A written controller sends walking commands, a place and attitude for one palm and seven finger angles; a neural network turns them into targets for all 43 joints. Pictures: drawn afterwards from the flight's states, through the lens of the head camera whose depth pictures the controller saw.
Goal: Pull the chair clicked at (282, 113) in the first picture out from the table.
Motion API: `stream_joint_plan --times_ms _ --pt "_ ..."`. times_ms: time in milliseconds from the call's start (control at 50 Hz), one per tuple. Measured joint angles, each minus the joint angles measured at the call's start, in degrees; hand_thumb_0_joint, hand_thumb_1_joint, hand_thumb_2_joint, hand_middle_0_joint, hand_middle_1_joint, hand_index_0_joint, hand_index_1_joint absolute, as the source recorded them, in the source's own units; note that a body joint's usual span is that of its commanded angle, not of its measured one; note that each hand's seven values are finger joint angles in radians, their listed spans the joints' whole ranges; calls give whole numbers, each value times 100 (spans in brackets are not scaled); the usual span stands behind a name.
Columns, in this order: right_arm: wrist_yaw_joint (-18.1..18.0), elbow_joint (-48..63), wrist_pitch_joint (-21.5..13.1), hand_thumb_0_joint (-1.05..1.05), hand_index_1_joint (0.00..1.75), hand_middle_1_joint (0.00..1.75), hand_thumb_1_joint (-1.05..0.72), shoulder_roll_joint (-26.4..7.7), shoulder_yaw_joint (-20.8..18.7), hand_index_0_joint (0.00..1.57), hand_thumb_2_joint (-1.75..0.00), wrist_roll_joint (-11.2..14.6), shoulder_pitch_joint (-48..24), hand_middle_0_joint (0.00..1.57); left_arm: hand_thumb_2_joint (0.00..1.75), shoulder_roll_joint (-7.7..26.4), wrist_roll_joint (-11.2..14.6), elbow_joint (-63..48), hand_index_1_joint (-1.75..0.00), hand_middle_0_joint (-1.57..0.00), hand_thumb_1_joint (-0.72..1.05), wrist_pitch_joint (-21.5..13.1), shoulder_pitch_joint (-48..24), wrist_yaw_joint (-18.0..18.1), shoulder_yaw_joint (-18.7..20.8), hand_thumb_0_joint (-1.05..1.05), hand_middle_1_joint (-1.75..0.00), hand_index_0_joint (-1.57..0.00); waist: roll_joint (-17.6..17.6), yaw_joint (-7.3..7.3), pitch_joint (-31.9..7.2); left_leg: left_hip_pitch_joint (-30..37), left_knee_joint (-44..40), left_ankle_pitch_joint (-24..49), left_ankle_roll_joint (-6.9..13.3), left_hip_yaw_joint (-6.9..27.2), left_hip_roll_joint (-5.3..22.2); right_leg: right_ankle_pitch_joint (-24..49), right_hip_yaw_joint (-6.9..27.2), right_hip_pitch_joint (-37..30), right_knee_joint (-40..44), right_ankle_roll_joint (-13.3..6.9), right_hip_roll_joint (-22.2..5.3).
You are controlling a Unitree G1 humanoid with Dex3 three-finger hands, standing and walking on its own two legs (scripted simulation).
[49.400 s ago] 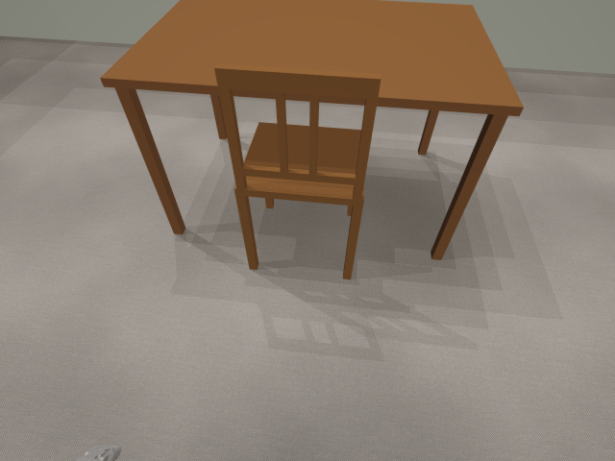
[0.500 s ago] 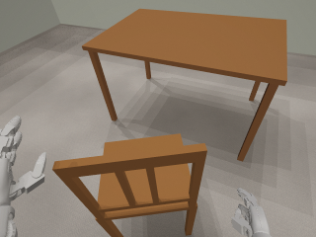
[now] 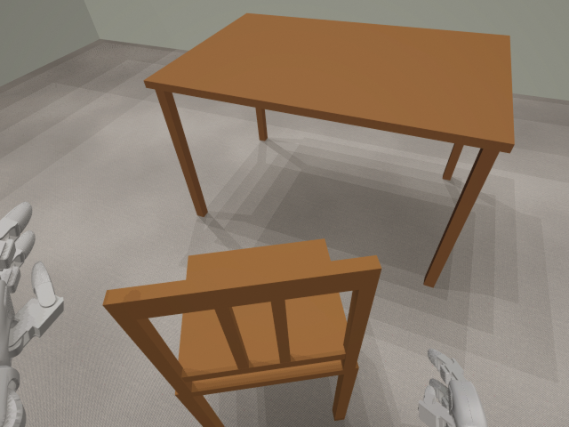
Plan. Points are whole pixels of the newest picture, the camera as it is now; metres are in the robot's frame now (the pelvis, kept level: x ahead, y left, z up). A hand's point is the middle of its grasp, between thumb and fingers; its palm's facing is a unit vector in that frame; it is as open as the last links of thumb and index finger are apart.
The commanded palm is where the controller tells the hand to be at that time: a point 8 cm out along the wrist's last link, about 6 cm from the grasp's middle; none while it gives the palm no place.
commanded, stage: step back with the hand held close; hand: left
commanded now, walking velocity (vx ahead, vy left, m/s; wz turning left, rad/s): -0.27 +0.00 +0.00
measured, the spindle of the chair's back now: (233, 337) +0.29 +0.14 -0.12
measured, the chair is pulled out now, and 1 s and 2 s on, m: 0.58 0.58 0.58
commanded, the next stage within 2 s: stop stepping back and stand still in 1.80 s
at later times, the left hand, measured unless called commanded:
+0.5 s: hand (36, 340) +0.15 +0.27 +0.15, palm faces +0.40 -0.76 -0.51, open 7.4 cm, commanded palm +0.09 +0.31 +0.17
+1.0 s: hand out of the picture +0.11 +0.27 +0.16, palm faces +0.47 -0.75 -0.47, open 7.4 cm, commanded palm +0.05 +0.31 +0.17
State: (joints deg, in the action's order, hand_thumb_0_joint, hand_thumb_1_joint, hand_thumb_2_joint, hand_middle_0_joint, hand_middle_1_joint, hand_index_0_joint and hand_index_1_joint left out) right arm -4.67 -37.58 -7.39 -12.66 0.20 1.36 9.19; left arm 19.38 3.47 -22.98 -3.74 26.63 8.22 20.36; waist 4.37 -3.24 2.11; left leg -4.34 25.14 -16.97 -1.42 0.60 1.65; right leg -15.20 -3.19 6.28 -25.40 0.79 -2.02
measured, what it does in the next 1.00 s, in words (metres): shifts its weight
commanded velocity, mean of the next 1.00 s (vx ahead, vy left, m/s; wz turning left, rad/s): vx -0.30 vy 0.00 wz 0.00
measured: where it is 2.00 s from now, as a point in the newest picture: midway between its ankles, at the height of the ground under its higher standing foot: outside the picture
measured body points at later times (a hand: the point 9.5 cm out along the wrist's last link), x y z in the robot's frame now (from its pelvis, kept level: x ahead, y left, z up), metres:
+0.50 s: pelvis -0.05 +0.01 +0.00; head -0.01 +0.00 +0.44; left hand +0.13 +0.31 +0.18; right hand +0.13 -0.23 -0.10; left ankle -0.03 +0.13 -0.74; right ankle -0.01 -0.13 -0.74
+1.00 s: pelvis -0.09 +0.01 -0.01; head -0.06 +0.01 +0.43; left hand +0.08 +0.31 +0.19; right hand +0.09 -0.23 -0.10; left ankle -0.03 +0.13 -0.74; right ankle -0.01 -0.13 -0.74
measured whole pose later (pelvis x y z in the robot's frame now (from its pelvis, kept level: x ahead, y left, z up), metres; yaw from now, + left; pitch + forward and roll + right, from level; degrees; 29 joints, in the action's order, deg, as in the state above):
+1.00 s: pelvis -0.09 +0.01 -0.01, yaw +1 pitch +2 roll -2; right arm -4.4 -35.5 -6.6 -11.8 -0.4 0.1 10.9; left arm 22.8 2.3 -31.6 -11.2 31.1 10.5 25.3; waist 0.9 -1.0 2.0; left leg -25.1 37.6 -17.3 -0.5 2.4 1.8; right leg -9.1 -3.8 23.4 -30.6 0.5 -1.4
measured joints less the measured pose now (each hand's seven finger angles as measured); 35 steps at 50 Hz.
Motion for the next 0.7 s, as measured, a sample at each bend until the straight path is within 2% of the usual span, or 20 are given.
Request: stream_joint_plan --times_ms 60,140,280,420,700 --pt "33 100 47 1 30 30 -91 -4 22 20 -90 3 -40 20 90 23 15 -18 -31 -21 89 -62 -69 -54 78 2 -30 -21 17 3 8 -108 66 -6 13 18 15 42 -17 52 41 10 17" --pt "91 259 212 1 30 30 -91 -17 17 20 -90 -25 -176 20 90 112 1 -96 -31 -21 89 -297 -22 -65 315 2 -30 -21 -13 110 92 -352 93 52 35 -9 19 172 12 270 104 28 24" --pt "64 386 521 1 30 30 -91 -36 -128 20 -90 -49 -223 20 90 254 -30 -425 -30 -21 89 -333 594 -99 226 1 -30 -21 -121 278 175 -687 70 205 85 -84 -69 285 95 671 27 84 -63" --pt "-37 309 577 1 30 30 -91 46 -178 20 -90 -13 -124 20 90 455 20 -640 -31 -22 89 -344 745 -5 344 2 -30 -22 -251 271 176 -1012 321 233 62 -37 -51 330 58 951 -162 54 -48" --pt "-97 356 411 1 30 30 -91 44 -91 20 -90 -30 114 20 90 377 -55 -695 -31 -22 89 -446 637 202 390 1 -30 -21 -327 292 -108 -1627 733 354 92 50 15 512 -6 1383 -244 40 26"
